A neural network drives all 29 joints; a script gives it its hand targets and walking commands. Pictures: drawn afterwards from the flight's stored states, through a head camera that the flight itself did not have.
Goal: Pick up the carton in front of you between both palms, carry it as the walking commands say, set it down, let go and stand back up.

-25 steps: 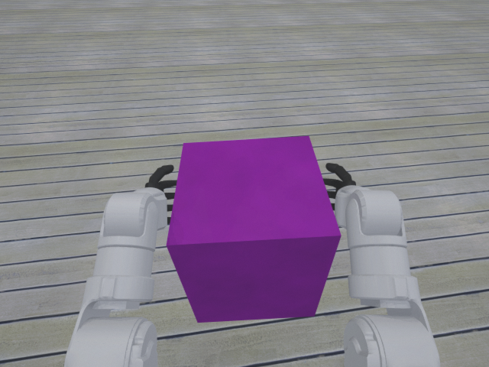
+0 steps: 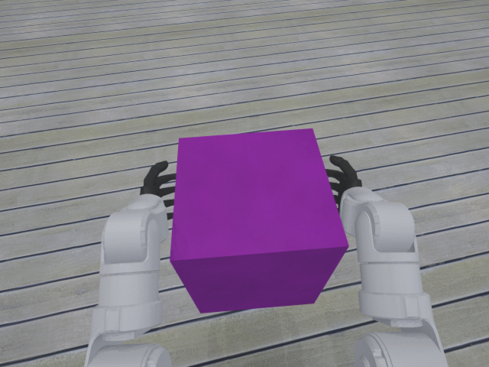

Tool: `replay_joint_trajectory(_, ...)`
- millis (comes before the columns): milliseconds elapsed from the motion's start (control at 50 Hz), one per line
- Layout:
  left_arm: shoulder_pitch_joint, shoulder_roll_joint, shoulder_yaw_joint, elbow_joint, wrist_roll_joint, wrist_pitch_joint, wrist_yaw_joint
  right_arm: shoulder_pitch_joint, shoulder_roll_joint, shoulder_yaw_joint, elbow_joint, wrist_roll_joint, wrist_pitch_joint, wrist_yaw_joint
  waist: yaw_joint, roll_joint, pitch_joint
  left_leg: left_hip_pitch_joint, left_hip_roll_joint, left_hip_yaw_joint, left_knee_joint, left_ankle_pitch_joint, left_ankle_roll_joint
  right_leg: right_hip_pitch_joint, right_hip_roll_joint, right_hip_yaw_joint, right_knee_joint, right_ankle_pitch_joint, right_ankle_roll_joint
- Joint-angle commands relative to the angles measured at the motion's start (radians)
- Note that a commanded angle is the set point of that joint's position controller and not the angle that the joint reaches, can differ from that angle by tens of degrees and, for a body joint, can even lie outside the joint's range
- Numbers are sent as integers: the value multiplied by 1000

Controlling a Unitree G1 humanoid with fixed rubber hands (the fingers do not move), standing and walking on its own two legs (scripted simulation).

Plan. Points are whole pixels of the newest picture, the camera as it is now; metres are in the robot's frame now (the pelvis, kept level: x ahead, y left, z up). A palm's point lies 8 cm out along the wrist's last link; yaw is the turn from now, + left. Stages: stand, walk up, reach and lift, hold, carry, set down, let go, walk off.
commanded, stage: carry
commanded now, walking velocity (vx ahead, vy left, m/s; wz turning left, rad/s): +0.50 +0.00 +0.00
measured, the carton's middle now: (252, 228) +0.35 -0.01 +0.03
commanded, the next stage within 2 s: none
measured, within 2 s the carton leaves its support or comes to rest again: neither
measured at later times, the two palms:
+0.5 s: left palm (138, 104) +0.61 +0.20 +0.10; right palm (287, 99) +0.59 -0.10 +0.11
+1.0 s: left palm (164, 51) +0.84 +0.18 +0.09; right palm (283, 48) +0.84 -0.12 +0.09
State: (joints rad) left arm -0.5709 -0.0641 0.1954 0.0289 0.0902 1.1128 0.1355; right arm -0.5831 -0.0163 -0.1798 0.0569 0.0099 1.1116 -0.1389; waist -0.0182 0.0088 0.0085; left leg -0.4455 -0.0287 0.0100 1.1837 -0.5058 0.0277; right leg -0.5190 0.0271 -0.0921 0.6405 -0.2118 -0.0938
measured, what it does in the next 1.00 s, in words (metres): walks ahead: left foot, then right foot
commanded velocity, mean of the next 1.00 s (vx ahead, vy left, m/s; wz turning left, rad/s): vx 0.50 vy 0.00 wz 0.00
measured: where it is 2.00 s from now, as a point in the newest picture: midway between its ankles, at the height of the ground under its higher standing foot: (224, 166)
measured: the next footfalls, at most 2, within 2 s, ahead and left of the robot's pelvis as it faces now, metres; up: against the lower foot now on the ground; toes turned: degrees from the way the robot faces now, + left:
left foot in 0.40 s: +0.38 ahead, +0.13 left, +0.00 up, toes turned +7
right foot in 0.92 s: +0.67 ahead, -0.07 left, +0.00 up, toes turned -11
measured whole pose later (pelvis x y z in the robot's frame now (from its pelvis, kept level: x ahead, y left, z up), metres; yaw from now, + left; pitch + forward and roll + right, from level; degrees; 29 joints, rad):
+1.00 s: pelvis +0.57 +0.03 +0.01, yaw +1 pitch +4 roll -2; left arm -0.19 -0.14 0.09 -0.23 0.12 1.20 0.10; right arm -0.15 0.12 -0.14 -0.29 -0.11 1.22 -0.08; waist 0.01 0.04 -0.13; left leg -0.28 0.04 0.06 1.04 -0.46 0.01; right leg -0.41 -0.03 -0.23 0.51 -0.18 -0.07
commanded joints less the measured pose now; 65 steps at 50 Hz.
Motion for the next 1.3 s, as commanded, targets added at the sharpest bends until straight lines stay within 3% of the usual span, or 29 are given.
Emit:
replay_joint_trajectory(0,-718,-957,-696,-170,-417,-4,-219,-762,1095,718,-151,413,9,258,61,-87,-538,-375,72,-45,87,77,-1,734,-319,481,-205,339,-144)
replay_joint_trajectory(60,-773,-973,-718,-205,-493,23,-237,-693,1077,699,-141,361,24,225,69,-122,-530,-328,61,-17,-25,137,-16,681,-278,387,-226,357,-112)
replay_joint_trajectory(120,-669,-965,-684,-55,-485,61,-266,-562,995,619,-44,246,51,197,48,-139,-476,-334,65,30,-157,194,-37,669,-281,327,-285,410,-101)
replay_joint_trajectory(220,-760,-1003,-669,-21,-497,54,-286,-706,1038,632,-80,271,51,213,78,-165,-373,-215,52,100,-505,387,-44,598,-237,204,-345,445,-63)
replay_joint_trajectory(280,-707,-988,-637,33,-471,58,-275,-657,1043,617,1,268,65,223,76,-174,-333,-144,38,141,-640,438,-35,606,-230,159,-342,460,-40)
replay_joint_trajectory(340,-656,-1016,-616,68,-456,65,-274,-642,1080,611,26,299,71,243,33,-179,-382,108,11,201,-801,495,-15,566,-217,71,-192,561,9)
replay_joint_trajectory(360,-638,-1024,-618,52,-438,66,-272,-621,1089,607,26,302,72,249,20,-130,-448,327,29,190,-801,455,6,473,-177,18,-45,571,41)
replay_joint_trajectory(380,-628,-1029,-609,34,-438,71,-271,-599,1103,595,11,304,75,256,2,-16,-544,578,203,-46,-790,392,49,260,-134,-6,165,308,88)
replay_joint_trajectory(400,-613,-1060,-621,39,-440,78,-274,-606,1086,590,-2,305,69,258,12,234,-547,720,422,-421,-840,436,124,1,-25,32,347,-235,111)
replay_joint_trajectory(420,-605,-1057,-626,26,-435,86,-272,-546,1088,573,17,299,73,266,3,266,-517,795,451,-505,-888,411,206,-183,0,75,480,-304,100)
replay_joint_trajectory(440,-598,-1076,-655,-19,-445,84,-273,-503,1120,570,-18,296,73,273,1,218,-506,751,438,-476,-884,461,206,-216,-64,109,531,-282,84)
replay_joint_trajectory(480,-600,-1132,-678,-120,-455,75,-266,-552,1187,608,-154,318,75,281,2,67,-456,610,377,-307,-931,479,157,-188,-116,115,463,-162,90)
replay_joint_trajectory(520,-533,-1162,-702,-218,-458,60,-254,-522,1197,653,-287,346,72,291,0,81,-480,570,339,-180,-946,509,103,-127,-123,86,380,-86,100)
replay_joint_trajectory(620,-246,-1091,-777,-337,-364,53,-224,-264,1098,713,-437,316,85,303,-4,140,-459,625,301,-75,-967,562,114,-170,-101,19,190,0,123)
replay_joint_trajectory(700,-113,-1011,-814,-406,-320,63,-233,-120,1046,763,-452,305,87,327,-2,111,-374,628,279,-2,-949,773,104,-182,-92,-34,53,105,123)
replay_joint_trajectory(780,-28,-1000,-797,-373,-335,95,-261,-25,988,758,-454,279,102,335,-9,136,-286,599,256,40,-956,792,97,-109,-66,-74,-93,150,99)
replay_joint_trajectory(820,-15,-972,-786,-369,-335,104,-268,-26,974,751,-451,277,107,336,-11,134,-261,593,250,57,-922,834,89,-35,-44,-122,-153,142,81)
replay_joint_trajectory(840,-20,-977,-794,-358,-344,109,-273,-27,949,749,-452,267,110,335,-4,183,-258,574,245,92,-864,912,72,40,-32,-145,-184,134,73)
replay_joint_trajectory(860,-14,-964,-793,-374,-357,107,-276,-21,966,759,-440,282,110,333,13,157,-312,526,229,135,-739,994,40,207,-1,-174,-242,146,68)
replay_joint_trajectory(880,-15,-978,-788,-355,-355,108,-280,-29,964,764,-450,286,112,333,19,96,-383,394,196,175,-581,909,2,451,-23,-151,-238,96,52)
replay_joint_trajectory(900,-4,-973,-774,-342,-359,107,-282,-57,951,770,-482,286,114,335,43,-71,-476,163,140,164,-311,586,-28,697,-247,180,-255,-10,-15)
replay_joint_trajectory(920,-1,-935,-757,-328,-350,105,-288,-64,941,766,-457,281,124,333,34,-301,-463,-139,23,134,-87,36,-45,816,-463,584,-351,45,-119)
replay_joint_trajectory(940,3,-950,-765,-308,-348,105,-293,-52,962,762,-424,276,125,332,43,-227,-458,-268,37,34,61,-1,-33,840,-497,604,-369,45,-199)
replay_joint_trajectory(980,-30,-1022,-783,-329,-367,89,-291,-101,1014,773,-431,295,112,335,36,-100,-393,-257,130,-23,32,95,2,638,-428,456,-396,88,-130)
replay_joint_trajectory(1020,-77,-1065,-803,-361,-384,74,-295,-94,1047,792,-442,297,89,333,29,-72,-367,-177,157,-16,-107,177,-10,521,-359,275,-449,29,-57)
replay_joint_trajectory(1060,-85,-1055,-822,-375,-403,60,-302,-82,1064,800,-447,288,70,325,26,-90,-351,-117,156,42,-242,219,-28,454,-341,169,-482,-12,-45)
replay_joint_trajectory(1100,-76,-1009,-815,-399,-401,59,-309,-63,1055,813,-437,273,67,309,28,-146,-312,-99,145,82,-406,243,-42,433,-313,111,-507,-31,-54)
replay_joint_trajectory(1240,8,-917,-786,-392,-373,98,-303,-20,977,772,-449,257,103,304,40,-156,-230,14,95,202,-698,465,-52,481,-270,-13,-424,186,8)
replay_joint_trajectory(1280,-13,-902,-777,-384,-366,112,-298,-4,930,753,-429,253,116,304,29,-127,-239,178,45,270,-764,394,-41,448,-223,-68,-274,248,38)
